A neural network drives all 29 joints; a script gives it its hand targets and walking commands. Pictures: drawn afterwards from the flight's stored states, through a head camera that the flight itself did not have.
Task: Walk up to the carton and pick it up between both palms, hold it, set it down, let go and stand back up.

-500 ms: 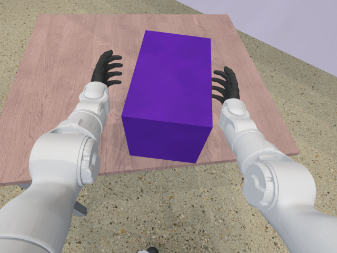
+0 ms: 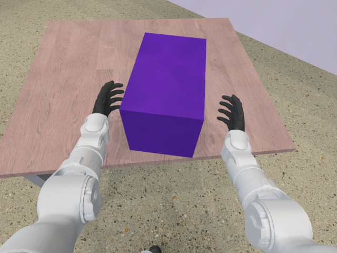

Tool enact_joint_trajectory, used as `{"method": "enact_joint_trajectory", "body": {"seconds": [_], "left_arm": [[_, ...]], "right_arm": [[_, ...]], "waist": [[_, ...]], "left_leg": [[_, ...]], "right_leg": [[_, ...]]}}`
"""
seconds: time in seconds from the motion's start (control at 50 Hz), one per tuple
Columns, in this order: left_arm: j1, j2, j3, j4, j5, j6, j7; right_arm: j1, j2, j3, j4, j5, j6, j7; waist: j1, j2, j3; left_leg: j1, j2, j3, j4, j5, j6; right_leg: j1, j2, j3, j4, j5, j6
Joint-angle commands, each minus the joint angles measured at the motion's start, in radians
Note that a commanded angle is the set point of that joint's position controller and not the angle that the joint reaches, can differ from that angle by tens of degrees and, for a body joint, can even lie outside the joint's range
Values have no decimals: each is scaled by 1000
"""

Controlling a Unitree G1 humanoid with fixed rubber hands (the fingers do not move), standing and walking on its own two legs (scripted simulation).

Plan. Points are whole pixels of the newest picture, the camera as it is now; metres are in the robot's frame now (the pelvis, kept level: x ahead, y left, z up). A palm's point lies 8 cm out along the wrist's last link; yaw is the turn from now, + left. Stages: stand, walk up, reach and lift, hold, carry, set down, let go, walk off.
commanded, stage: set down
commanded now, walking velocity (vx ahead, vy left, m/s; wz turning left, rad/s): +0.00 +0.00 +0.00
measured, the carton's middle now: (168, 94) +0.53 +0.05 +0.03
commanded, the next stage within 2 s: none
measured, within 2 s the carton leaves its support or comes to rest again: neither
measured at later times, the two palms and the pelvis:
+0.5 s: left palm (87, 125) +0.38 +0.24 +0.07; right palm (234, 137) +0.36 -0.10 +0.08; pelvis -0.01 +0.03 +0.01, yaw +0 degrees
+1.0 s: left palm (79, 172) +0.27 +0.23 +0.06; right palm (256, 180) +0.27 -0.14 +0.06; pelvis +0.00 +0.00 +0.02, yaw +1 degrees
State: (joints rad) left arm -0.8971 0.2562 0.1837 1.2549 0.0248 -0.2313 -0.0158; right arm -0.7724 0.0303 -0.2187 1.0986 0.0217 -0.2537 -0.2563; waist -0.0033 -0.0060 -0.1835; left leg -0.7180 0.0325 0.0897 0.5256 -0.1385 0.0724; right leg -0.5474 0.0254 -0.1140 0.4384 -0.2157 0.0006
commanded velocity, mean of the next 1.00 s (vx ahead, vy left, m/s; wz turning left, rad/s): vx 0.00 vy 0.00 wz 0.00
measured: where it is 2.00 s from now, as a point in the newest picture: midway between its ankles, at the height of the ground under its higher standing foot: outside the picture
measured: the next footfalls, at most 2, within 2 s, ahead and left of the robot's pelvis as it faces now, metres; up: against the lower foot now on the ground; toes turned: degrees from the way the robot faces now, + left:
none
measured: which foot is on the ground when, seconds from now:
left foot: down 0.00-1.00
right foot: down 0.00-1.00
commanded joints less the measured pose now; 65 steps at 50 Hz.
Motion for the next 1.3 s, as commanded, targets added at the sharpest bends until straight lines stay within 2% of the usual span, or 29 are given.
{"method": "enact_joint_trajectory", "body": {"seconds": [0.0,0.02,0.06,0.08,0.12,0.2,0.24,0.34,0.4,0.44,0.48,0.5,0.54,0.58,0.64,0.68,0.74,0.8,0.86,0.9,0.92,0.94,0.96,1.04,1.06,1.12,1.16,1.26,1.28], "left_arm": [[-387,169,-33,-190,-62,-29,1],[-363,161,-29,-104,-64,-12,-10],[-376,172,-71,-59,-101,-2,-26],[-350,117,-124,-114,-113,11,-27],[-430,156,-151,-114,-145,27,-14],[-370,171,-220,-72,-210,70,-33],[-348,144,-250,-141,-190,85,-7],[-253,148,-227,-325,-203,102,25],[-89,134,-153,-344,-135,132,27],[-61,124,-142,-454,-105,142,37],[-20,133,-152,-458,-145,136,21],[134,57,-188,-622,-155,148,23],[95,53,-165,-692,-106,185,20],[174,53,-185,-821,-149,192,21],[359,58,-145,-936,-124,227,17],[278,84,-130,-890,-175,234,6],[565,36,-155,-1087,-149,278,-11],[609,22,-176,-1214,-166,306,-19],[640,99,-135,-1255,-162,310,-30],[508,96,-142,-1105,-208,320,-32],[658,80,-147,-1239,-214,323,-25],[459,128,-118,-1161,-223,324,-22],[599,118,-134,-1117,-216,327,-28],[482,177,-79,-1084,-244,319,-38],[580,169,-86,-1097,-256,318,-47],[469,191,-75,-1013,-272,340,-79],[656,148,-57,-1119,-227,330,-84],[810,181,-38,-1176,-214,366,-113],[762,193,-37,-1187,-218,361,-118]], "right_arm": [[-395,-108,77,-285,35,11,-12],[-377,-52,85,-256,29,30,-19],[-365,-61,119,-284,86,59,-29],[-315,-55,113,-207,99,87,-30],[-406,-97,92,-219,129,133,-14],[-361,-106,138,-237,172,198,-31],[-327,-146,107,-165,175,208,-26],[-286,-134,119,-294,175,202,-10],[-168,-129,176,-279,178,209,-2],[-132,-136,173,-344,163,185,-11],[-102,-112,160,-393,162,178,-5],[30,-106,169,-460,163,157,2],[26,-152,164,-430,151,142,-2],[47,-168,147,-569,137,143,26],[234,-142,187,-700,154,137,29],[141,-117,207,-790,134,165,45],[493,-120,271,-838,155,185,39],[504,-141,248,-966,154,177,49],[624,-94,260,-993,174,219,43],[510,-69,278,-977,134,274,43],[652,-62,247,-1049,142,267,42],[434,-70,244,-1075,134,282,43],[603,-51,253,-1038,119,284,45],[508,-18,299,-1150,118,333,13],[596,4,322,-1190,105,329,4],[542,5,340,-1139,109,366,-20],[697,18,366,-1166,136,350,-28],[807,1,394,-1234,155,341,-46],[785,11,371,-1231,148,344,-56]], "waist": [[-8,52,-633],[18,-13,-535],[13,11,-508],[-48,52,-439],[-14,97,-373],[-56,20,-229],[-74,161,-211],[-52,131,-259],[7,107,-209],[0,152,-279],[-3,88,-266],[-47,107,-285],[-45,188,-277],[-44,154,-285],[-5,122,-241],[20,3,-168],[-22,64,-90],[-9,83,-104],[6,124,11],[12,82,67],[-6,60,43],[32,76,-6],[28,83,44],[66,12,2],[68,-45,34],[63,-21,67],[97,48,42],[103,30,116],[70,28,94]], "left_leg": [[547,-20,-88,33,299,-71],[509,-18,-83,13,207,-56],[489,-14,-87,8,146,-50],[541,-6,-108,-7,102,-68],[564,21,-139,-44,-85,-80],[621,-1,-154,-4,-232,-71],[613,42,-185,-71,-251,-112],[696,58,-220,-96,-194,-150],[752,37,-183,-98,-5,-135],[796,34,-187,-96,66,-150],[785,30,-184,-83,74,-128],[884,49,-203,-90,145,-149],[1002,65,-224,-79,388,-165],[972,71,-253,-102,215,-192],[967,41,-190,-119,293,-155],[869,43,-162,-142,155,-126],[1023,50,-186,-143,373,-128],[992,71,-205,-142,360,-152],[927,28,-148,-175,193,-132],[813,30,-118,-201,44,-104],[847,36,-140,-209,56,-98],[742,41,-131,-206,-27,-91],[747,25,-102,-203,33,-73],[698,-5,-74,-183,-106,-35],[735,12,-83,-195,-67,-25],[703,5,-72,-179,-102,-18],[761,3,-71,-172,19,-45],[842,8,-76,-159,111,-56],[812,12,-92,-154,79,-56]], "right_leg": [[154,-21,74,-1,275,45],[162,-24,86,-34,188,49],[154,-39,98,-42,139,36],[129,-33,81,-45,64,14],[32,-50,83,-68,-128,-10],[-31,-105,105,-100,-248,-34],[27,-51,60,-52,-178,-36],[134,-36,52,-43,-56,-18],[170,-21,66,-77,-5,-22],[183,-13,59,-88,47,-17],[161,-14,58,-105,5,-16],[197,-4,44,-98,105,-25],[123,6,37,-127,68,-21],[178,12,34,-134,50,-24],[279,8,53,-154,127,-21],[260,5,64,-168,-5,-13],[250,-2,59,-168,120,-14],[267,0,67,-196,66,-37],[321,-25,99,-210,80,-44],[255,-37,112,-213,-104,-44],[301,-27,99,-221,-45,-59],[300,-45,131,-201,-120,-49],[287,-54,133,-202,-77,-59],[244,-82,184,-205,-203,-23],[263,-89,186,-220,-164,-23],[226,-100,203,-210,-185,-8],[277,-98,205,-219,-77,-12],[281,-93,192,-235,41,13],[274,-92,182,-224,21,12]]}}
